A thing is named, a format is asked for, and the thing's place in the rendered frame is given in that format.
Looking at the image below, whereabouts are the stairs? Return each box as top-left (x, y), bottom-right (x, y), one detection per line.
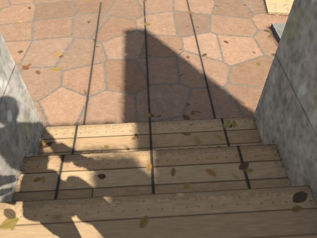
top-left (11, 117), bottom-right (292, 202)

